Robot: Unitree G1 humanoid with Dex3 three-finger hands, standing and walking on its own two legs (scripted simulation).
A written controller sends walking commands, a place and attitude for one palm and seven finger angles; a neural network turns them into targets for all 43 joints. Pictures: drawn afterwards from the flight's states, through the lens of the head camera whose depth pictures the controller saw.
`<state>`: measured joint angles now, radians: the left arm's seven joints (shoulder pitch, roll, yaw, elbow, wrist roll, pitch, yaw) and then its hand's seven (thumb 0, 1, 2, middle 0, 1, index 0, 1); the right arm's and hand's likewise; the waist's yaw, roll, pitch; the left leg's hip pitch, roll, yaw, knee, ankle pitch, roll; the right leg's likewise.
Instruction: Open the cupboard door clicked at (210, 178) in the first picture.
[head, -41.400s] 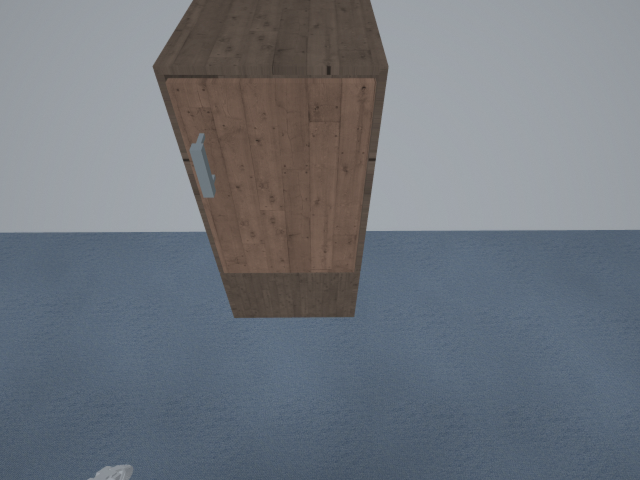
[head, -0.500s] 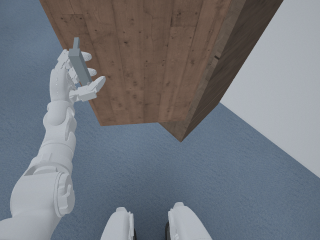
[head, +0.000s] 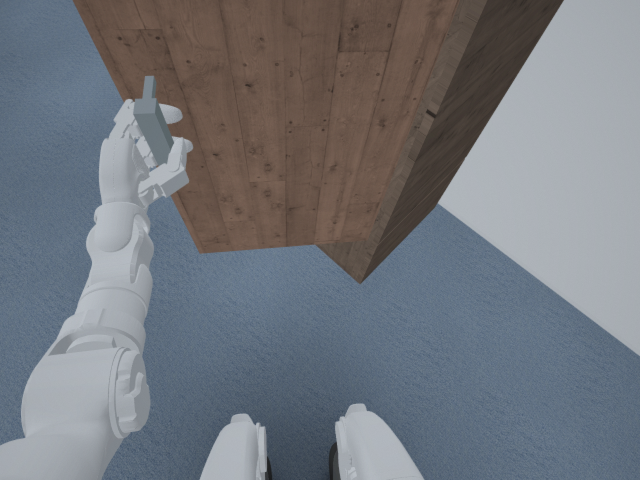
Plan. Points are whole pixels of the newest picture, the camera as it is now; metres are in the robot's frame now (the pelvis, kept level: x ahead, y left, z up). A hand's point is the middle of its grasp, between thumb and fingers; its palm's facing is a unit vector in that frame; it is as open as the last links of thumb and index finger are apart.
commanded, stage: pull the door open along its arc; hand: left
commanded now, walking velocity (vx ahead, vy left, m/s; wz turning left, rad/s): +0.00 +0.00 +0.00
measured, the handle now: (162, 131) +0.54 +0.17 +0.06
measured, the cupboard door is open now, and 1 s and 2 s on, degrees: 51 90 85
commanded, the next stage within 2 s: open thumb and fingers to let go in 0.92 s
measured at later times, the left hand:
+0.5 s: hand (229, 262) +0.36 +0.08 +0.06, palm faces +0.33 -0.94 +0.06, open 6.3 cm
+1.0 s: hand (290, 321) +0.29 +0.02 +0.06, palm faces +0.28 -0.96 -0.04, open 6.2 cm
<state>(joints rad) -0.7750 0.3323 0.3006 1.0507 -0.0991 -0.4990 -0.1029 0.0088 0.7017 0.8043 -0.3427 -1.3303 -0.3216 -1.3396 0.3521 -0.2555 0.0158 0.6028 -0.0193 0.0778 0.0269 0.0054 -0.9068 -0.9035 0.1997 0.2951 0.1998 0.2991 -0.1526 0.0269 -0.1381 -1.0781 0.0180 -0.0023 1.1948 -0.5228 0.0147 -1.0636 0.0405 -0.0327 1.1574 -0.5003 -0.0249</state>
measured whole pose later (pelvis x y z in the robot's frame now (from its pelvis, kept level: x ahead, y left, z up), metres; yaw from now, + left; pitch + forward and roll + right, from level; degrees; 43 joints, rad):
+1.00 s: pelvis +0.03 -0.05 +0.02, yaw +4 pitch +15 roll +2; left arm 0.27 -0.06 -0.30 0.09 0.10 -0.32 0.50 0.01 0.65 0.72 -0.30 -1.31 -0.37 -1.34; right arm 0.20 -0.18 0.01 0.54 -0.07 -0.05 0.04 0.01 -0.91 -0.90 0.20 0.30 0.20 0.30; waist -0.04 0.03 -0.19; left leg -0.81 0.00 -0.06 1.06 -0.52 -0.05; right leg -0.81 0.03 -0.08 1.10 -0.56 -0.09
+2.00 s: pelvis +0.00 -0.02 +0.01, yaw +4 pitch +15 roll +0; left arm 0.09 -0.07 -0.31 0.20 0.11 -0.29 0.50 -0.01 -0.49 0.30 -0.25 -0.45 -0.23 -0.52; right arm 0.17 -0.17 0.03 0.54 -0.06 -0.07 0.05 0.01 -0.91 -0.90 0.20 0.30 0.20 0.30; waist -0.02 0.03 -0.17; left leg -0.89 -0.02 -0.05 1.15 -0.52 -0.02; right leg -0.87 0.01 -0.08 1.15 -0.54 -0.06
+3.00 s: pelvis +0.01 +0.00 -0.01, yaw +3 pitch +17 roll -1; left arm 0.58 0.10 -0.20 -0.24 -0.05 -0.41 -0.01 -0.01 -0.50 0.30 -0.15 -0.30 -0.15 -0.30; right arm 0.24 -0.21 0.01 0.36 -0.01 -0.03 0.01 0.01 -0.91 -0.90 0.20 0.30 0.20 0.30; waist 0.00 0.03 -0.17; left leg -0.98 -0.02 -0.03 1.27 -0.59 0.01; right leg -0.95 0.01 -0.06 1.24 -0.60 -0.03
